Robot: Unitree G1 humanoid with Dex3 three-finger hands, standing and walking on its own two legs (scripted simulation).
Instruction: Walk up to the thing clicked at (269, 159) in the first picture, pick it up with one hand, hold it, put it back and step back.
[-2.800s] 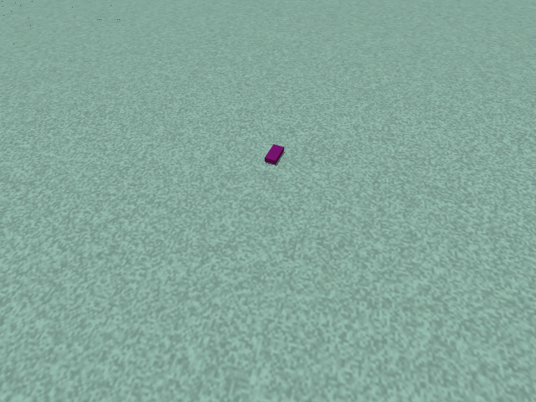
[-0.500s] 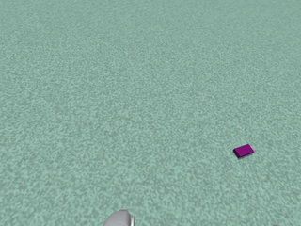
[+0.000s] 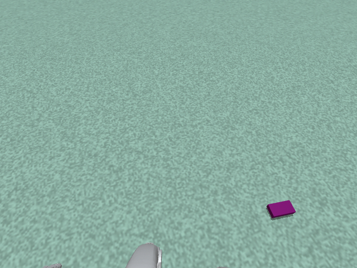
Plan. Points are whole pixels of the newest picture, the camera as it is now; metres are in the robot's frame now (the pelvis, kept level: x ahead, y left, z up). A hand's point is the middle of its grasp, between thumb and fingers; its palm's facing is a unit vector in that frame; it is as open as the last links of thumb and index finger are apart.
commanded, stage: walk up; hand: left
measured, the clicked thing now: (280, 209) +0.53 -0.55 -0.73
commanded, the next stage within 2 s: none
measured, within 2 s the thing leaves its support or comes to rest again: neither
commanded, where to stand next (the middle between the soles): +0.19 -0.83 m, yaw +13 degrees
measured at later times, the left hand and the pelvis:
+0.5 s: hand out of the picture +0.15 +0.08 -0.15, palm faces +0.00 -0.93 -0.38, open 7.3 cm; pelvis +0.05 -0.23 -0.02, yaw +5 degrees
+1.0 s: hand out of the picture +0.14 -0.16 -0.16, palm faces +0.03 -0.94 -0.33, open 7.4 cm; pelvis +0.09 -0.45 +0.00, yaw +8 degrees
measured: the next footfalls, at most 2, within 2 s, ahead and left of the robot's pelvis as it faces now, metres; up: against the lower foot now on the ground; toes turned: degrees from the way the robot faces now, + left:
left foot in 0.18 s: +0.15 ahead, +0.01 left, +0.00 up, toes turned +8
right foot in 0.54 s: +0.15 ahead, -0.44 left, +0.00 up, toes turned +3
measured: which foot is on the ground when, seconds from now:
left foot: up 0.00-0.16, down 0.18-0.54, up 0.56-0.80, down 0.82-1.00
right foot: down 0.00-0.18, up 0.20-0.52, down 0.54-0.82, up 0.84-1.00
